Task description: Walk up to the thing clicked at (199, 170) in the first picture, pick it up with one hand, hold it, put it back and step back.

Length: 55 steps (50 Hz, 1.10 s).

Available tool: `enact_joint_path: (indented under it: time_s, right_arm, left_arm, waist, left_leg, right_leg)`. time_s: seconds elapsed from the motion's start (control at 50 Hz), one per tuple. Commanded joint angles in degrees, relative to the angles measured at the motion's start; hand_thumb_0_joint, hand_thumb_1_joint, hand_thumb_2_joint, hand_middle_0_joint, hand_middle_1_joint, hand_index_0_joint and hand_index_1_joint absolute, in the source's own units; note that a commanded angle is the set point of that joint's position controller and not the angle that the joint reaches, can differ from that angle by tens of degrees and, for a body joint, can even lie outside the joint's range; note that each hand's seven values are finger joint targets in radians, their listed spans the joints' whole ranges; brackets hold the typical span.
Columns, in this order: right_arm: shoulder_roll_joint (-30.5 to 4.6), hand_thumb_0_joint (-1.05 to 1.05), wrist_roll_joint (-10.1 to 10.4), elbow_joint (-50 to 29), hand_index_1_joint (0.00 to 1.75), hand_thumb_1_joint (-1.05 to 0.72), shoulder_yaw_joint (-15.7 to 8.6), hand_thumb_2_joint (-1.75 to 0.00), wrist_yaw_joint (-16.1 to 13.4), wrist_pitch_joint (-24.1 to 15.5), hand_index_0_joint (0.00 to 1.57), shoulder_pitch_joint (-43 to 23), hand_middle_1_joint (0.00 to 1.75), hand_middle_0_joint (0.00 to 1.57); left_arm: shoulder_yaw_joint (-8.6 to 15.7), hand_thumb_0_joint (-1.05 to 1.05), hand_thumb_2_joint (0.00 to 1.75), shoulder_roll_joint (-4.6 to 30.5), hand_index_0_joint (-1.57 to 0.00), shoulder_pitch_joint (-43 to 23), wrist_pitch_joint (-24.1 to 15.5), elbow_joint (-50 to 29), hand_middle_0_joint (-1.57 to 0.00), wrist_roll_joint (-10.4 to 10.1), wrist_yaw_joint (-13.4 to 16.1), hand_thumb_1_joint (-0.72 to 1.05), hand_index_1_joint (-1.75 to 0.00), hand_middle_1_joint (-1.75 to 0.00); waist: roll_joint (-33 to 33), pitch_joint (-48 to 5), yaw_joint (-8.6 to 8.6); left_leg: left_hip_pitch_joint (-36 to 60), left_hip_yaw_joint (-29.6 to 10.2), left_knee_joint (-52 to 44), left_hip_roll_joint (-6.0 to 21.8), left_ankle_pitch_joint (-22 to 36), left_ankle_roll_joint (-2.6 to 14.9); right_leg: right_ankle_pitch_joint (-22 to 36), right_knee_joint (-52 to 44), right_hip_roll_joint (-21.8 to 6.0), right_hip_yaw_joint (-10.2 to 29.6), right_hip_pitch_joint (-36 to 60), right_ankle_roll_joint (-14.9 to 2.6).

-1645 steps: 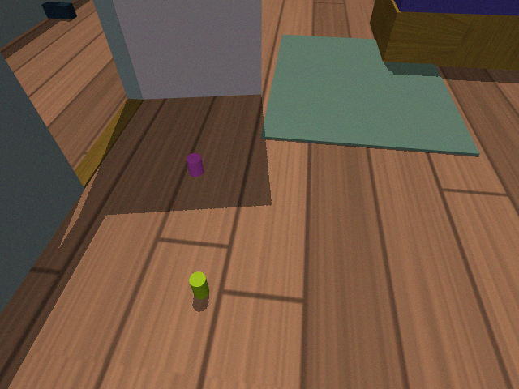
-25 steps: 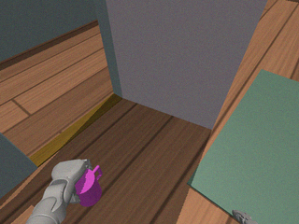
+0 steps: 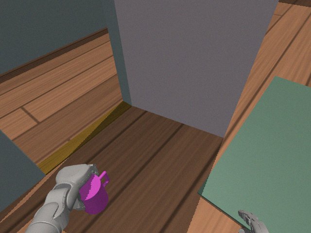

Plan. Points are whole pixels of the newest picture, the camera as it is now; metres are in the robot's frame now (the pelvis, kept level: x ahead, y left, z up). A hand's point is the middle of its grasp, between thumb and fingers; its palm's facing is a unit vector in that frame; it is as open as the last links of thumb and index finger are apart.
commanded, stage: hold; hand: left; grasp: from above
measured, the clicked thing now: (95, 189) +0.30 +0.20 -0.12
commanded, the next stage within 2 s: crouch in 0.70 s
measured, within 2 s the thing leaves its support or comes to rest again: neither
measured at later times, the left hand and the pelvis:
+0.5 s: hand (80, 189) +0.28 +0.22 -0.05, palm faces -0.51 -0.07 -0.86, open 10.8 cm; pelvis +0.00 +0.00 +0.00, yaw +0 degrees
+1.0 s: hand (81, 189) +0.28 +0.22 -0.06, palm faces -0.51 -0.06 -0.86, open 10.8 cm; pelvis +0.01 +0.00 +0.00, yaw +0 degrees
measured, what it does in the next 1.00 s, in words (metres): stands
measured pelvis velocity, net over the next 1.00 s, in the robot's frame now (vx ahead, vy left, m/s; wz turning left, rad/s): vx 0.01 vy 0.00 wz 0.01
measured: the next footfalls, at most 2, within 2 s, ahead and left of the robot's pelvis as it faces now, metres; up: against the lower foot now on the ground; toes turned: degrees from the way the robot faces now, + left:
none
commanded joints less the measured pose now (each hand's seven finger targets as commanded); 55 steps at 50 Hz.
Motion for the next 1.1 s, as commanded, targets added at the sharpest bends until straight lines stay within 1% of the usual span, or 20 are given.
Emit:
enact_joint_path:
  time_s: [0.0, 0.04, 0.06, 0.12, 0.22, 0.26, 0.3, 0.34, 0.38, 0.4, 0.46, 0.5, 0.58, 0.66, 0.76, 0.78, 0.8, 0.88, 0.96, 1.08]
  right_arm:
    - [-7.89, 0.0, -0.11, -7.63, 0.3, -0.91, -2.18, -0.9, -0.59, -2.63, 0.2, -5.47, 0.3, 0.2]
    - [-7.94, 0.0, -0.22, -6.99, 0.3, -0.91, -2.13, -0.9, -0.69, -2.69, 0.2, -5.32, 0.3, 0.2]
    - [-7.92, 0.0, -0.09, -7.35, 0.3, -0.91, -2.2, -0.9, -0.7, -2.77, 0.2, -5.82, 0.3, 0.2]
    - [-7.87, 0.0, -0.09, -6.92, 0.3, -0.91, -2.15, -0.9, -0.73, -2.65, 0.2, -5.71, 0.3, 0.2]
    - [-7.7, 0.0, -0.13, -6.79, 0.3, -0.91, -1.99, -0.9, -0.76, -2.65, 0.2, -6.26, 0.3, 0.2]
    - [-7.54, 0.0, -0.12, -6.95, 0.3, -0.91, -1.89, -0.9, -0.74, -2.73, 0.2, -6.42, 0.3, 0.2]
    - [-7.44, 0.0, -0.15, -7.26, 0.3, -0.9, -1.84, -0.9, -0.72, -2.62, 0.2, -6.76, 0.3, 0.2]
    - [-7.3, 0.0, -0.23, -7.69, 0.3, -0.91, -1.7, -0.9, -0.69, -2.59, 0.2, -7.21, 0.3, 0.2]
    - [-7.29, 0.0, -0.26, -7.92, 0.3, -0.91, -1.76, -0.9, -0.81, -2.49, 0.2, -7.12, 0.3, 0.2]
    - [-7.5, 0.0, -0.33, -7.96, 0.3, -0.91, -1.85, -0.9, -0.83, -2.4, 0.2, -7.05, 0.3, 0.2]
    - [-6.8, 0.0, -0.26, -8.15, 0.3, -0.91, -1.46, -0.9, -1.03, -2.21, 0.2, -7.18, 0.3, 0.2]
    - [-7.21, 0.0, -0.22, -7.71, 0.3, -0.91, -1.7, -0.9, -1.22, -2.11, 0.2, -6.74, 0.3, 0.2]
    - [-7.28, 0.0, -0.17, -6.89, 0.3, -0.91, -1.76, -0.9, -1.32, -1.98, 0.2, -6.3, 0.3, 0.2]
    - [-7.43, 0.0, -0.15, -6.32, 0.3, -0.9, -2.15, -0.9, -1.06, -1.9, 0.2, -6.31, 0.3, 0.2]
    - [-7.1, 0.0, -0.24, -6.92, 0.3, -0.91, -2.27, -0.9, -0.84, -1.76, 0.2, -7.19, 0.3, 0.2]
    - [-7.03, 0.0, -0.25, -6.88, 0.3, -0.92, -2.22, -0.91, -0.81, -1.7, 0.2, -6.98, 0.3, 0.2]
    - [-7.19, 0.0, -0.22, -6.98, 0.3, -0.88, -2.26, -0.89, -0.8, -1.64, 0.2, -7.06, 0.3, 0.2]
    - [-6.96, 0.0, -0.21, -7.2, 0.3, -0.89, -2.14, -0.9, -0.84, -1.16, 0.2, -6.61, 0.3, 0.2]
    - [-7.03, 0.0, -0.47, -6.94, 0.3, -0.89, -2.27, -0.9, -0.73, -0.63, 0.2, -5.82, 0.3, 0.2]
    - [-7.86, 0.0, -1.79, -3.89, 0.3, -0.89, -3.26, -0.9, 0.3, -0.54, 0.2, -2.34, 0.3, 0.2]
  left_arm:
    - [7.96, 0.0, 0.93, 14.83, -0.96, -26.0, -0.6, -17.33, -0.94, -0.36, 4.16, 0.58, -0.84, -0.86]
    - [7.65, 0.0, 0.94, 14.5, -0.97, -25.74, -0.4, -16.37, -0.95, 0.1, 4.36, 0.59, -0.85, -0.87]
    - [8.23, 0.0, 0.92, 15.29, -0.96, -26.38, -0.47, -17.56, -0.94, 0.01, 4.51, 0.59, -0.84, -0.87]
    - [7.48, 0.0, 0.93, 14.35, -0.94, -26.18, 0.15, -17.44, -0.92, -0.18, 4.4, 0.57, -0.85, -0.87]
    - [7.36, 0.0, 0.94, 14.18, -0.93, -26.0, 0.79, -16.48, -0.91, -0.86, 3.04, 0.55, -0.85, -0.87]
    - [6.16, 0.0, 0.91, 12.94, -0.94, -26.14, 0.7, -16.41, -0.91, -1.13, 1.99, 0.57, -0.85, -0.88]
    - [7.35, 0.0, 0.91, 13.66, -0.94, -21.96, 0.68, -14.3, -0.91, -1.13, 1.29, 0.57, -0.84, -0.87]
    - [5.87, 0.0, 0.92, 12.26, -0.94, -22.77, 0.11, -15.83, -0.92, -1.49, 0.47, 0.58, -0.86, -0.89]
    - [6.93, 0.0, 0.9, 13.5, -0.93, -21.88, -0.35, -15.8, -0.91, -1.15, 0.19, 0.56, -0.85, -0.88]
    - [8.62, 0.0, 0.9, 15.19, -0.93, -21.5, -0.73, -16.24, -0.91, -0.99, 0.36, 0.55, -0.84, -0.86]
    - [7.5, 0.0, 0.92, 14.52, -0.94, -24.06, -1.45, -18.35, -0.92, -0.25, 0.63, 0.56, -0.84, -0.86]
    - [9.4, 0.0, 0.91, 16.57, -0.96, -25.02, -1.62, -19.9, -0.93, -0.21, 1.64, 0.6, -0.85, -0.88]
    - [8.35, 0.0, 0.9, 15.06, -0.96, -27.01, -0.95, -20.22, -0.92, 0.16, 3.74, 0.6, -0.85, -0.88]
    - [8.29, 0.0, 0.91, 14.29, -0.94, -25.28, 0.27, -17.51, -0.91, -0.06, 4.66, 0.57, -0.85, -0.88]
    - [6.54, 0.0, 0.92, 12.62, -0.93, -23.6, 0.89, -15.47, -0.9, -0.51, 3.06, 0.56, -0.85, -0.88]
    - [6.54, 0.0, 0.88, 12.64, -0.98, -22.94, 0.86, -15.27, -0.94, -0.33, 2.46, 0.61, -0.84, -0.88]
    - [6.41, 0.0, 0.91, 12.85, -0.9, -22.52, 0.62, -15.8, -0.86, -0.61, 1.92, 0.53, -0.83, -0.86]
    - [6.54, 0.0, 1.03, 12.62, -0.98, -20.0, -0.81, -14.0, -0.97, -0.32, 0.95, 0.63, -0.89, -0.9]
    - [7.01, 0.0, 1.02, 12.19, -0.97, -20.68, -3.25, -11.61, -0.95, 1.03, 3.4, 0.62, -0.89, -0.91]
    - [8.21, 0.0, 1.01, 12.24, -0.93, -26.1, -5.03, -3.88, -0.91, 5.01, 12.47, 0.58, -0.92, -0.94]
  waist:
    - [2.01, -17.19, 0.07]
    - [1.77, -16.65, -0.45]
    - [1.99, -16.93, 0.37]
    - [2.29, -17.77, -0.07]
    - [0.71, -16.1, 0.08]
    - [0.43, -15.8, -0.14]
    - [0.47, -14.42, 0.73]
    - [0.02, -15.05, 0.34]
    - [-0.34, -14.24, 0.59]
    - [0.04, -14.84, 1.32]
    - [0.09, -17.36, 0.62]
    - [2.39, -18.46, 0.85]
    - [1.79, -18.84, -0.07]
    - [0.24, -17.13, 0.31]
    - [-0.12, -16.11, 0.43]
    - [-0.31, -16.43, 0.51]
    - [-0.45, -17.04, 0.69]
    - [-1.4, -13.98, 0.45]
    - [-2.32, -11.97, -0.51]
    - [-0.39, -15.61, -2.34]
  left_leg:
    - [11.05, -0.33, -4.85, -1.93, 5.43, 0.19]
    - [11.47, -0.71, -4.97, -1.59, 5.75, 0.08]
    - [11.41, -0.88, -5.31, -1.44, 5.67, 0.02]
    - [12.33, -0.38, -5.05, -1.69, 7.29, 0.02]
    - [11.76, -0.29, -5.7, -1.73, 6.86, 0.31]
    - [11.76, -0.32, -6.06, -1.73, 6.1, 0.37]
    - [11.01, -0.51, -6.55, -1.75, 5.25, 0.37]
    - [11.74, -0.64, -6.65, -1.69, 5.97, 0.33]
    - [11.08, -0.8, -6.49, -1.82, 6.56, 0.43]
    - [10.98, -0.93, -6.63, -1.77, 6.47, 0.32]
    - [12.09, -0.03, -5.82, -2.46, 8.97, 0.74]
    - [13.14, -0.01, -5.57, -2.27, 10.46, 0.39]
    - [14.2, 0.12, -5.32, -2.15, 11.65, 0.36]
    - [13.01, 0.14, -5.44, -2.09, 10.86, 0.46]
    - [12.41, -0.01, -6.04, -2.19, 8.63, 0.48]
    - [12.36, 0.06, -5.94, -2.38, 9.44, 0.66]
    - [12.61, -0.07, -5.89, -2.35, 9.98, 0.64]
    - [10.85, -0.24, -6.33, -2.29, 9.62, 0.77]
    - [9.59, -0.4, -6.02, -2.3, 7.1, 0.54]
    - [5.79, -0.32, 0.48, -2.06, 6.49, -0.08]
  right_leg:
    - [3.74, -5.63, 2.39, -1.35, 0.99, -1.95]
    - [4.0, -5.5, 2.59, -1.55, 0.3, -1.92]
    - [3.72, -5.54, 2.63, -1.71, 0.88, -2.07]
    - [5.37, -5.67, 2.54, -1.59, 1.32, -1.99]
    - [5.19, -6.52, 2.39, -1.59, 1.56, -1.88]
    - [4.44, -6.79, 2.45, -1.52, 1.22, -1.88]
    - [3.37, -7.17, 2.33, -1.53, 1.63, -1.87]
    - [4.0, -6.93, 2.39, -1.57, 1.94, -1.96]
    - [4.38, -7.13, 2.31, -1.53, 2.12, -1.85]
    - [4.25, -6.99, 2.39, -1.56, 2.7, -1.95]
    - [6.87, -6.79, 2.11, -1.06, 3.64, -1.79]
    - [8.16, -6.29, 2.34, -1.18, 3.35, -1.99]
    - [9.78, -6.23, 2.32, -1.3, 3.06, -1.91]
    - [8.92, -6.75, 2.25, -1.61, 3.41, -1.77]
    - [6.69, -7.31, 2.12, -1.65, 2.79, -1.8]
    - [7.67, -7.28, 1.91, -1.43, 3.45, -1.7]
    - [8.05, -7.16, 1.96, -1.5, 4.35, -1.71]
    - [7.76, -7.17, 2.16, -1.52, 3.66, -1.82]
    - [5.1, -6.81, 2.14, -1.65, 0.51, -2.06]
    - [5.02, -1.21, 1.77, -1.65, -6.34, -2.03]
